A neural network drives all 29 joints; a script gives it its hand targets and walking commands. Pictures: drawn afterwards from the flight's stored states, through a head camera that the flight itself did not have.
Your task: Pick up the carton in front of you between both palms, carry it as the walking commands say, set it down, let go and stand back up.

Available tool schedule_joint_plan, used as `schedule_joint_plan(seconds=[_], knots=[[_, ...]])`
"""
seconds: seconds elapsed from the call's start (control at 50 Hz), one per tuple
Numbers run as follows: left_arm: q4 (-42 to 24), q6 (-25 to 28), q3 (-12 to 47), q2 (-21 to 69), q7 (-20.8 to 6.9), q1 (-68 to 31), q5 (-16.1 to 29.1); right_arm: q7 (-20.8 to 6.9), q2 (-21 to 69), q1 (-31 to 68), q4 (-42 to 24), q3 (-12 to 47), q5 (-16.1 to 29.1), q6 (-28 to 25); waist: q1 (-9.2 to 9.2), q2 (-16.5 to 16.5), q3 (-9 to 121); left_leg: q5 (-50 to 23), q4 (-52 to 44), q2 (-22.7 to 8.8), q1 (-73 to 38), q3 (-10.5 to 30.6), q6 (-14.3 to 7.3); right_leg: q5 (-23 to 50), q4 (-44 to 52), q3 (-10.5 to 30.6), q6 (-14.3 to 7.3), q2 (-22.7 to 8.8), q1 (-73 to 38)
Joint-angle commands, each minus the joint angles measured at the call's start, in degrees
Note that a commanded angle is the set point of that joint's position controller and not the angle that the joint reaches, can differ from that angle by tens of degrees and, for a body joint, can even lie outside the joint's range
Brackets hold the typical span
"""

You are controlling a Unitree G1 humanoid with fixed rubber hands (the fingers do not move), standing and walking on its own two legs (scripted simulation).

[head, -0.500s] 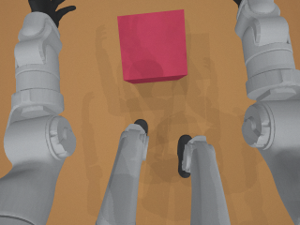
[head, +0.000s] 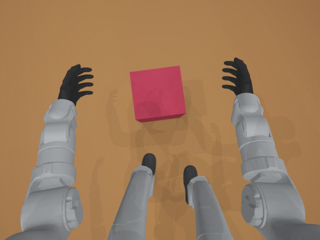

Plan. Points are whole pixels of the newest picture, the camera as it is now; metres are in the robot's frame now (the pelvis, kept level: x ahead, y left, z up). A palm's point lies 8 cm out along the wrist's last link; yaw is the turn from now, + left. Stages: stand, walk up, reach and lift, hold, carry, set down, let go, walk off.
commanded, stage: let go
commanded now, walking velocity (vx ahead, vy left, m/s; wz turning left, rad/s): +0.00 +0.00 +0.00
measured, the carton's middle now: (158, 97) +0.49 +0.08 -0.57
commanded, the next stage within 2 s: stand in 1.12 s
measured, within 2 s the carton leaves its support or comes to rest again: neither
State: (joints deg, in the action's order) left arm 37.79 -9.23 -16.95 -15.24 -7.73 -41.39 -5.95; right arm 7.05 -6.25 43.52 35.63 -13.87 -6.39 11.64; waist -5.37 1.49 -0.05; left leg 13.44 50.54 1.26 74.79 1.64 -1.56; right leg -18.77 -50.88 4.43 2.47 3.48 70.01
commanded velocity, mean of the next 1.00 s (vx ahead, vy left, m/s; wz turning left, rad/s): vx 0.00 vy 0.00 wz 0.00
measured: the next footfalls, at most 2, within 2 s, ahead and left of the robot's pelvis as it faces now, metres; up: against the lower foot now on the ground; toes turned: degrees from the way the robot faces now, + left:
none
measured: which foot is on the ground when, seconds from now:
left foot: down 0.00-1.00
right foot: down 0.00-1.00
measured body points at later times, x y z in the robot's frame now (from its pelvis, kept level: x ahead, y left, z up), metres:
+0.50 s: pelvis +0.05 -0.02 +0.07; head +0.15 -0.02 +0.51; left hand +0.23 +0.23 -0.01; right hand +0.30 -0.22 -0.03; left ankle +0.07 +0.10 -0.66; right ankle +0.03 -0.14 -0.66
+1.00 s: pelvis +0.07 -0.04 +0.08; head +0.08 -0.03 +0.53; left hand +0.23 +0.21 +0.00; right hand +0.26 -0.26 +0.00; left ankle +0.07 +0.10 -0.66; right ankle +0.03 -0.14 -0.66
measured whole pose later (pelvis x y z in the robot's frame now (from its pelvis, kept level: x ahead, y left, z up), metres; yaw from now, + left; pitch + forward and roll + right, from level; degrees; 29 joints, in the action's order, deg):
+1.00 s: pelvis +0.07 -0.04 +0.08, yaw +3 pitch -3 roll +1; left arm 23.5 -8.9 -2.6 -12.5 -3.6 12.8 -1.5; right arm -2.7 -11.8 -12.8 25.3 -1.9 0.3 6.0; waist 0.0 1.3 -4.7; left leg 13.7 24.9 1.2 7.9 3.2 0.9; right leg -18.9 -25.8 2.9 -1.7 1.9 3.4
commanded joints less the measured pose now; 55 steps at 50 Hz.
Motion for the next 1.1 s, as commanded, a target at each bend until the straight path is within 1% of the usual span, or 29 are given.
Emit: schedule_joint_plan(seconds=[0.0,0.08,0.16,0.3,0.38,0.44,0.54,0.6,0.68,0.8,0.86,0.94,0.96,0.98,1.02,1.08], knots=[[-7.9,2.5,1.2,-6.6,-0.4,0.1,1.3,-0.7,-4.2,3.6,-9.3,1.1,0.4,-3.0,-2.07,-2.4,49.9,-29.7,-2.3,0.0,-57.0,0.4,2.0,8.1,7.3,-5.9,0.5,2.4,-9.5],[-7.9,4.6,3.4,-4.3,-0.3,10.1,3.2,-2.3,-4.2,-6.4,-7.4,1.7,0.2,-5.5,-0.59,-2.6,43.7,-27.7,-5.9,-0.7,-60.2,2.0,2.4,6.4,10.2,-5.5,-0.1,1.8,-12.2],[-9.2,6.4,5.8,-3.1,0.6,19.3,4.7,-3.7,-4.7,-16.0,-5.5,2.5,0.9,-7.7,0.56,-3.6,38.5,-27.2,-9.1,-1.3,-63.9,3.0,2.9,5.9,12.8,-5.0,-0.7,1.2,-16.1],[-14.1,9.0,9.7,-1.9,2.6,34.7,6.2,-5.6,-6.1,-30.2,-6.6,4.7,2.6,-10.9,1.27,-5.4,28.9,-25.5,-14.8,-1.2,-68.4,2.6,3.5,6.4,18.3,-4.2,-1.8,0.4,-28.1],[-16.7,9.8,11.6,-1.4,3.3,43.3,6.7,-6.5,-7.0,-37.5,-8.6,6.1,3.3,-12.1,1.74,-4.4,22.6,-22.8,-18.6,-0.5,-69.0,1.3,3.6,8.3,22.0,-3.7,-2.0,-0.2,-38.2],[-17.9,9.9,12.5,-1.4,3.6,47.7,6.9,-7.1,-7.7,-42.3,-10.2,7.1,3.6,-12.6,2.48,-2.0,16.9,-19.7,-21.5,0.1,-69.1,0.3,3.5,10.1,25.0,-3.4,-1.8,-0.8,-45.1],[-18.7,9.0,13.1,-2.0,3.5,51.1,7.2,-8.1,-8.5,-48.7,-12.9,8.8,4.2,-11.8,3.96,2.1,8.5,-14.5,-24.7,1.3,-70.7,-1.2,3.1,12.3,29.3,-2.5,-1.4,-2.3,-51.8],[-18.8,7.7,13.0,-2.7,3.3,52.0,6.9,-8.7,-8.9,-51.5,-14.3,9.7,5.1,-10.6,4.53,3.1,4.6,-12.7,-25.7,2.0,-72.6,-1.9,2.9,13.3,31.2,-2.0,-1.2,-3.0,-53.4],[-18.6,5.6,12.5,-3.4,3.2,52.4,6.3,-9.6,-9.1,-53.0,-15.6,10.7,6.4,-8.6,4.78,2.3,0.3,-10.6,-26.2,2.6,-74.5,-2.4,2.6,13.2,32.8,-1.6,-1.3,-3.8,-54.2],[-18.2,3.4,12.0,-3.5,3.5,53.3,4.9,-10.4,-9.8,-53.4,-16.5,11.1,7.0,-6.5,4.32,-0.3,-2.1,-11.7,-26.2,2.8,-75.4,-2.3,2.4,16.3,32.5,-1.4,-1.4,-3.7,-56.7],[-18.3,2.9,11.9,-3.4,3.5,53.2,4.8,-10.5,-10.1,-53.5,-16.6,10.8,6.7,-5.9,4.5,-0.3,-1.8,-12.8,-26.0,2.8,-75.7,-2.0,2.3,18.5,31.6,-1.4,-1.2,-3.4,-57.8],[-18.8,2.8,12.1,-3.2,3.5,53.0,5.0,-10.3,-10.4,-54.2,-16.6,10.5,6.1,-5.5,5.23,0.2,-0.9,-14.6,-26.0,2.8,-76.2,-1.6,2.3,21.4,30.5,-1.6,-0.9,-2.9,-59.1],[-21.5,-0.2,11.5,-5.1,5.0,51.4,3.6,-9.2,-10.3,-57.3,-12.8,10.1,6.8,-7.1,5.2,-1.0,2.7,-14.0,-24.5,4.0,-73.9,-1.8,2.5,26.7,28.6,-1.2,-1.0,-3.2,-62.2],[-20.5,-0.9,12.4,-4.8,5.7,52.6,4.1,-8.6,-10.2,-56.6,-13.6,10.6,7.1,-7.5,5.21,0.7,2.2,-14.3,-23.9,3.9,-72.8,-1.7,2.4,28.9,27.5,-1.2,-0.6,-3.1,-62.4],[-20.4,-1.3,12.8,-4.3,6.3,52.9,4.6,-8.2,-10.3,-55.4,-14.1,10.8,7.3,-7.8,5.0,1.3,1.9,-14.5,-23.9,3.7,-71.6,-1.5,2.3,28.7,27.3,-1.5,-0.5,-2.7,-62.1],[-20.6,-1.8,13.4,-3.7,6.8,52.8,5.3,-8.1,-10.8,-54.7,-14.1,10.7,7.3,-7.8,4.68,1.0,1.2,-14.8,-24.1,3.3,-70.6,-1.4,2.5,26.1,27.4,-1.9,-0.9,-2.0,-61.3]])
